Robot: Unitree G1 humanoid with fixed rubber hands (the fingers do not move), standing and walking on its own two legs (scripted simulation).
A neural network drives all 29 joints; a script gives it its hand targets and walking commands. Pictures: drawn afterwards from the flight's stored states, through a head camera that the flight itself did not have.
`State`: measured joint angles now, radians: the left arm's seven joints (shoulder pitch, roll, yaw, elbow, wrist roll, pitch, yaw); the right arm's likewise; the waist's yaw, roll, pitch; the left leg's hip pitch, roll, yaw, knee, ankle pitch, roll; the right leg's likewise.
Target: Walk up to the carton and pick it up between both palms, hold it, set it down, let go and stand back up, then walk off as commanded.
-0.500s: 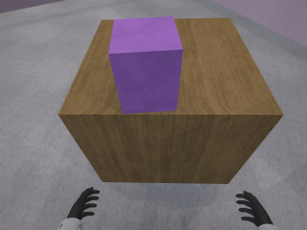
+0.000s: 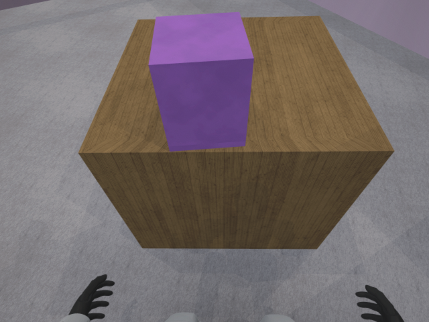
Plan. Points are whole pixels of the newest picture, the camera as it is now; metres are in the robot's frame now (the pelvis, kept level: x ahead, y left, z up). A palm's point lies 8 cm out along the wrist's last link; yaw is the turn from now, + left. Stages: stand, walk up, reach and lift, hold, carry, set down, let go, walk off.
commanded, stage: stand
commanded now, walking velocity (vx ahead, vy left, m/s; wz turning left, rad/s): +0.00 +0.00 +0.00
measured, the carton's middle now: (202, 84) +0.62 +0.07 +0.08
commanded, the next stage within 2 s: none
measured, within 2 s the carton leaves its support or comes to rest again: neither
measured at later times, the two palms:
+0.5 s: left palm out of the picture +0.11 +0.29 -0.08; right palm out of the picture +0.11 -0.30 -0.08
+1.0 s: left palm out of the picture +0.10 +0.30 -0.07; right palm out of the picture +0.09 -0.30 -0.08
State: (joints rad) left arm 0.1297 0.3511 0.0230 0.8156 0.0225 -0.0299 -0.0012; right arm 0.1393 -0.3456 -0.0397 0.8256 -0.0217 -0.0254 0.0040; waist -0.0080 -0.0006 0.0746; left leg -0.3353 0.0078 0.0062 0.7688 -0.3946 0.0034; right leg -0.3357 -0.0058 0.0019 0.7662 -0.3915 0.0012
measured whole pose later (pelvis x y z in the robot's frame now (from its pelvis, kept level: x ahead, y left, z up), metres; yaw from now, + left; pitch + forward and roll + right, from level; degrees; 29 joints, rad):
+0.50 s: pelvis +0.00 +0.00 +0.02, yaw +0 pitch -3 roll +0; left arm 0.09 0.36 0.00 0.99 0.01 -0.02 0.00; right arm 0.09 -0.36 -0.02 0.99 -0.01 -0.02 0.00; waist 0.00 0.00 0.07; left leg -0.21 0.01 0.00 0.55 -0.28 0.00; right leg -0.21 -0.01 0.00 0.54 -0.28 0.00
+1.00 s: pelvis +0.00 +0.00 +0.03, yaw +0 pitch -4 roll +0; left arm 0.07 0.36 0.00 1.07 0.01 -0.02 0.00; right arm 0.08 -0.36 -0.02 1.08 -0.01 -0.02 0.00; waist 0.00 0.01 0.07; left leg -0.14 0.01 0.00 0.40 -0.20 0.00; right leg -0.13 -0.01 -0.01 0.39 -0.20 0.01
